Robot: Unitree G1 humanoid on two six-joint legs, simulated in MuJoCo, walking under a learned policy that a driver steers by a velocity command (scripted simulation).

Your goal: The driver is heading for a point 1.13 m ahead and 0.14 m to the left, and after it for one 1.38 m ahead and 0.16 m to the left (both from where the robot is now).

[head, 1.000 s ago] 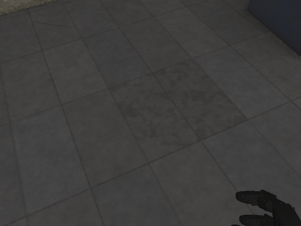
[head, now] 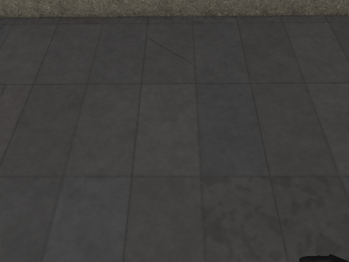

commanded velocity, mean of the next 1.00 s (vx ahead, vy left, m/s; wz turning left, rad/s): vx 0.50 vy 0.00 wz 0.29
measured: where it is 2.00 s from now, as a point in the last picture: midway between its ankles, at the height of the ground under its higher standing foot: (143, 130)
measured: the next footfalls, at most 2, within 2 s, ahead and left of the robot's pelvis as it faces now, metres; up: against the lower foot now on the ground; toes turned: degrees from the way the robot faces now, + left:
left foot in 0.08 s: +0.21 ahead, +0.11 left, +0.00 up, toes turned +7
right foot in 0.62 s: +0.56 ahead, +0.01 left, +0.00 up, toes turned +14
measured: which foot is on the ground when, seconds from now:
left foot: up 0.00-0.06, down 0.08-0.64, up 0.66-1.00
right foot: down 0.00-0.10, up 0.12-0.60, down 0.62-1.00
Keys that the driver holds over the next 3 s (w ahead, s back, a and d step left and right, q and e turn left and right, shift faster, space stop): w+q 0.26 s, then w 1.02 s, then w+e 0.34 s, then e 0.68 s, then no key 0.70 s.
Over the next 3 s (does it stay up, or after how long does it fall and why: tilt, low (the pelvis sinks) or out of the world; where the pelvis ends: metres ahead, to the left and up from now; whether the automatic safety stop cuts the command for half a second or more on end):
stays up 1.10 0.24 0.01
